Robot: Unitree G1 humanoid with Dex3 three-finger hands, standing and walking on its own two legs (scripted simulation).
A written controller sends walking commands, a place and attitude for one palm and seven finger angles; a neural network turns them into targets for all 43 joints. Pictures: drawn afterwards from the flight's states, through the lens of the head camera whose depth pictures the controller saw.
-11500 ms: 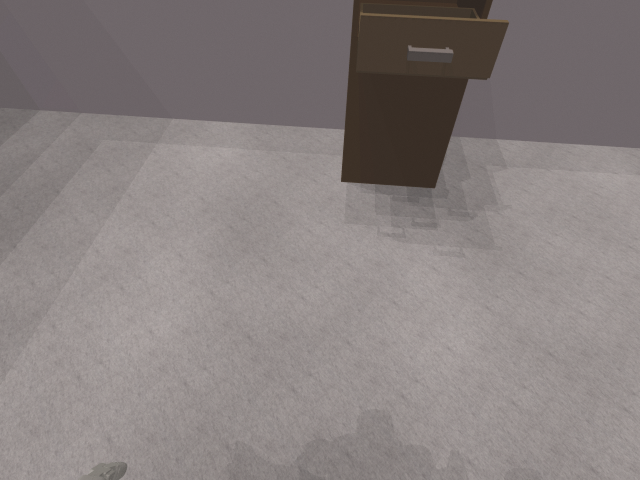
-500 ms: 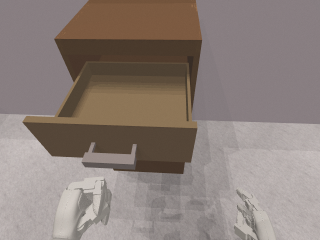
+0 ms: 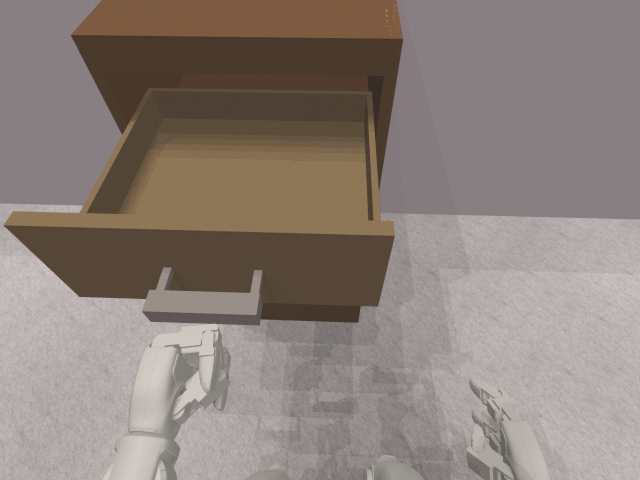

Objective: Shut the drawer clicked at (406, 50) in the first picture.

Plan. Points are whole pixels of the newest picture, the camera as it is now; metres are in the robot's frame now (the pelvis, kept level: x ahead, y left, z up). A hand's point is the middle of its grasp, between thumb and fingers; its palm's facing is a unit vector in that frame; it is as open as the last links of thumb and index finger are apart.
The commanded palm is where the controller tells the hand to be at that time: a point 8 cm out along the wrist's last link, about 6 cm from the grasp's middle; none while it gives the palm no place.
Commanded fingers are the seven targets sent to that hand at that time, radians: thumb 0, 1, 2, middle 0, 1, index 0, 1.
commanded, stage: bring the fist close to the handle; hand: left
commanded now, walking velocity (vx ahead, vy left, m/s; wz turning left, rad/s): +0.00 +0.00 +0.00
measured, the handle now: (208, 291) +0.32 +0.15 +0.07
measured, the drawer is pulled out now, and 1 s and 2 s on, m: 0.30 0.27 0.13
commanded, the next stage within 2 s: push the drawer shut in 0.34 s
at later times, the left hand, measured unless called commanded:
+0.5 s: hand (225, 374) +0.23 +0.11 +0.07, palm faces -0.01 -1.00 -0.03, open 3.3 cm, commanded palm +0.21 +0.17 +0.07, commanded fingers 0.00 0.90 0.90 -1.40 -1.60 -1.40 -1.60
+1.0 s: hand (228, 338) +0.27 +0.12 +0.06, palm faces -0.04 -1.00 -0.05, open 3.0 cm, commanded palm +0.26 +0.17 +0.07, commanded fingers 0.00 0.90 0.90 -1.40 -1.60 -1.40 -1.60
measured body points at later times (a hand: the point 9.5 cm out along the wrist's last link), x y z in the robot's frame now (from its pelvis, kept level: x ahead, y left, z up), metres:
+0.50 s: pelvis +0.01 +0.00 +0.00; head +0.06 -0.01 +0.45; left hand +0.22 +0.17 +0.07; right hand +0.19 -0.22 -0.07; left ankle -0.02 +0.11 -0.67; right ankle +0.03 -0.09 -0.67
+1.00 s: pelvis -0.01 +0.01 +0.00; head +0.05 +0.00 +0.45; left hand +0.26 +0.17 +0.07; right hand +0.17 -0.22 -0.08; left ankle -0.02 +0.11 -0.67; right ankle +0.03 -0.09 -0.67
